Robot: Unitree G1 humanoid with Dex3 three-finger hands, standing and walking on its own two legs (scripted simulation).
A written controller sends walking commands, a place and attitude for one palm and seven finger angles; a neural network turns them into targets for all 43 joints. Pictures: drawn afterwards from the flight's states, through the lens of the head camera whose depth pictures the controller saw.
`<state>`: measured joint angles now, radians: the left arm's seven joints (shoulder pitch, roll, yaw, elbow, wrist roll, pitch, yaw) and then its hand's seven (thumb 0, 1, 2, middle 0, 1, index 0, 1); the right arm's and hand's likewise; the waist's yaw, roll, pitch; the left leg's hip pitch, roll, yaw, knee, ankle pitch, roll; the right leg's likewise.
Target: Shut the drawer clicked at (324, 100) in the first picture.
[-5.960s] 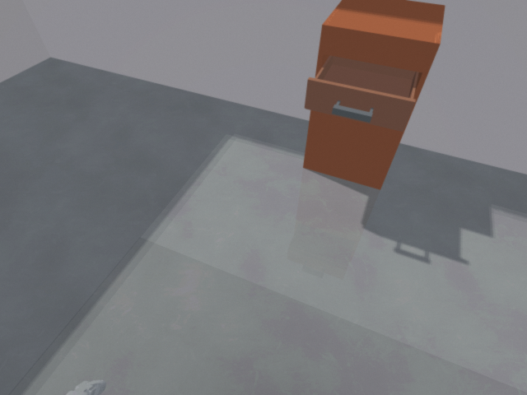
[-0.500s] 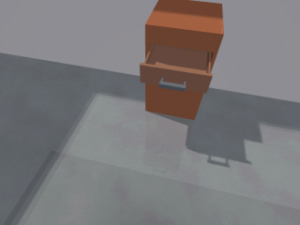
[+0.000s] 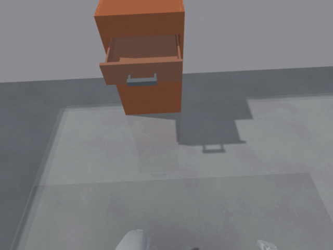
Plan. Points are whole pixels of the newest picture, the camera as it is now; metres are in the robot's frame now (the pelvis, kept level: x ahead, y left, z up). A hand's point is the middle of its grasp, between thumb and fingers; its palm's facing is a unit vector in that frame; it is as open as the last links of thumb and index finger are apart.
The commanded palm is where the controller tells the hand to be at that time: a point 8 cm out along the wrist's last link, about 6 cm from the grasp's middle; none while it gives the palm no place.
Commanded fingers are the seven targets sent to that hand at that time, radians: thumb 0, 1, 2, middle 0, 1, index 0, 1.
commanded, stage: walk to a spot facing it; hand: left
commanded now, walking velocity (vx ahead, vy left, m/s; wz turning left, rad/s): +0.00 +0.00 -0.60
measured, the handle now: (142, 78) +0.83 +0.21 -0.19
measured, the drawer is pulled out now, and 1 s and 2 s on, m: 0.22 0.22 0.22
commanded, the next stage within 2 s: turn to face it in 1.06 s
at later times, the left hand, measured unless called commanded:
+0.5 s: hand (88, 234) +0.16 +0.25 -0.17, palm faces -0.26 -0.95 -0.19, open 7.4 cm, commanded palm none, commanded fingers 0.00 0.90 0.90 -0.20 -0.30 -0.20 -0.30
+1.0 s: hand (132, 213) +0.22 +0.14 -0.17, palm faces -0.54 -0.82 -0.21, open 7.4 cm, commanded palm none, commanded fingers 0.00 0.90 0.90 -0.20 -0.30 -0.20 -0.30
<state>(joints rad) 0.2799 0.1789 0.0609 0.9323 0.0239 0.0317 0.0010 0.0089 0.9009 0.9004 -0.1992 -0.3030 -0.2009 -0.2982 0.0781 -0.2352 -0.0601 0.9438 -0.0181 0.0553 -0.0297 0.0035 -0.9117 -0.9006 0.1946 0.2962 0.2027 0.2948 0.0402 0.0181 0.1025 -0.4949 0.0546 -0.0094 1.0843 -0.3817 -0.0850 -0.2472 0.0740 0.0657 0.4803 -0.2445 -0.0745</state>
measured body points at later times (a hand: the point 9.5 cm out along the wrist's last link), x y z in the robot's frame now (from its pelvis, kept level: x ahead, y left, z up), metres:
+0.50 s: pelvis +0.01 +0.07 +0.00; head +0.06 +0.09 +0.45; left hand +0.17 +0.30 -0.15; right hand -0.01 -0.19 -0.12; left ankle +0.00 +0.16 -0.74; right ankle -0.04 -0.09 -0.66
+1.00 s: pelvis +0.08 +0.00 +0.00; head +0.10 -0.02 +0.45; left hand +0.25 +0.18 -0.15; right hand -0.01 -0.25 -0.14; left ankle +0.20 +0.09 -0.68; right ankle -0.04 -0.06 -0.74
